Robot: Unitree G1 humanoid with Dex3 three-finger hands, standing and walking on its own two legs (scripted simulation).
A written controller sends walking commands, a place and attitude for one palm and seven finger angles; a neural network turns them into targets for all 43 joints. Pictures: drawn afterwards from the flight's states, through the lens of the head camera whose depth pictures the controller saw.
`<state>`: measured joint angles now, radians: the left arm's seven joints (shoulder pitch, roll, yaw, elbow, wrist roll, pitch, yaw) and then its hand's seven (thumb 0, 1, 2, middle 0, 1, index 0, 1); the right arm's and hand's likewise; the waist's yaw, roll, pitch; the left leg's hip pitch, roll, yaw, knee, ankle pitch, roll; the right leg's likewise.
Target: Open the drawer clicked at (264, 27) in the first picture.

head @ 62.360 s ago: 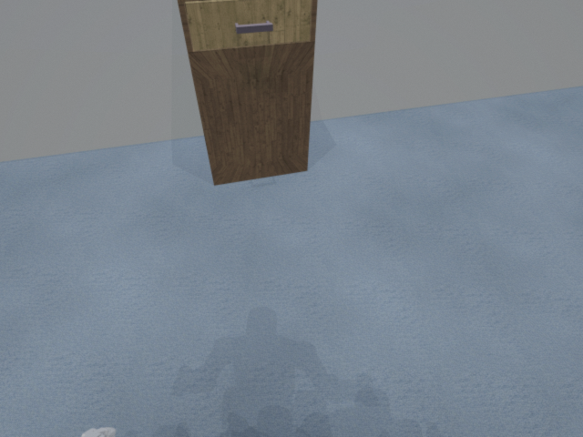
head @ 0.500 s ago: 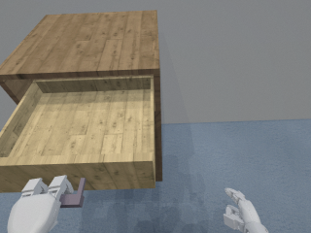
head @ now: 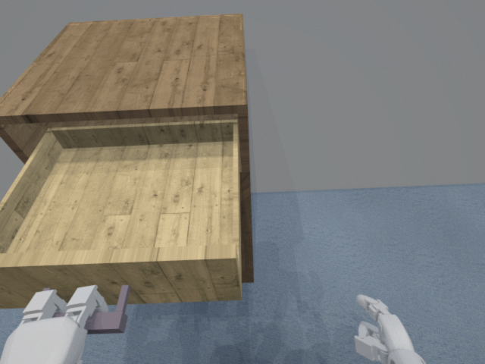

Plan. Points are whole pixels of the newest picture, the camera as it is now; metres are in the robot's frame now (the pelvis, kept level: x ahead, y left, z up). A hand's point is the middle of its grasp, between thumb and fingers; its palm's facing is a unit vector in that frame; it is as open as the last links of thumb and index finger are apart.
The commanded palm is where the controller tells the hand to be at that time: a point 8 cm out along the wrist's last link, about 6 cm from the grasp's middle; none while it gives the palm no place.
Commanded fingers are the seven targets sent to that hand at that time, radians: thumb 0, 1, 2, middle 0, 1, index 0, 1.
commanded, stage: open the thumb to release the handle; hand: left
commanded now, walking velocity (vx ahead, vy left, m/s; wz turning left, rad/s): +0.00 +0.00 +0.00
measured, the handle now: (80, 308) +0.19 +0.26 +0.04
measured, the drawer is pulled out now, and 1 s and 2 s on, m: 0.30 0.30 0.30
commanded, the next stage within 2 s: lift the hand off the handle in 0.54 s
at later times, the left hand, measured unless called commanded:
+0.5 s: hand (70, 352) +0.13 +0.26 +0.02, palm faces -0.01 -0.08 -1.00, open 11.4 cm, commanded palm +0.11 +0.25 +0.08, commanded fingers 0.00 -0.50 0.30 -0.30 -1.20 -0.30 -1.20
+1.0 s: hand (77, 345) +0.14 +0.25 +0.02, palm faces +0.02 -0.06 -1.00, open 13.5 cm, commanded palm +0.13 +0.25 +0.08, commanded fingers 0.00 -0.50 0.30 -0.30 -1.20 -0.30 -1.20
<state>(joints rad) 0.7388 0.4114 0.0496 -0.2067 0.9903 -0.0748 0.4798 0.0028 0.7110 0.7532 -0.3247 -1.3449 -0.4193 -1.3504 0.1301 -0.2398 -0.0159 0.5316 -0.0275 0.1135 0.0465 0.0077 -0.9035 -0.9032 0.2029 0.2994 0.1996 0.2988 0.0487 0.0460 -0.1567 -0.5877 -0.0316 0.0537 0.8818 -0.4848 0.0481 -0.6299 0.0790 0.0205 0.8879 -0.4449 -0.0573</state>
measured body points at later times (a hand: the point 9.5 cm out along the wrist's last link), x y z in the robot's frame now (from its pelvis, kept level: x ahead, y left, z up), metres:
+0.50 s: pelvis -0.01 -0.01 +0.01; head +0.01 -0.04 +0.46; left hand +0.13 +0.26 +0.08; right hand +0.21 -0.21 -0.09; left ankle -0.03 +0.09 -0.69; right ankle -0.01 -0.09 -0.69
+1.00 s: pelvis -0.02 -0.01 +0.01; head +0.00 -0.04 +0.46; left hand +0.14 +0.25 +0.08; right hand +0.19 -0.22 -0.10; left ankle -0.03 +0.09 -0.69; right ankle -0.01 -0.09 -0.69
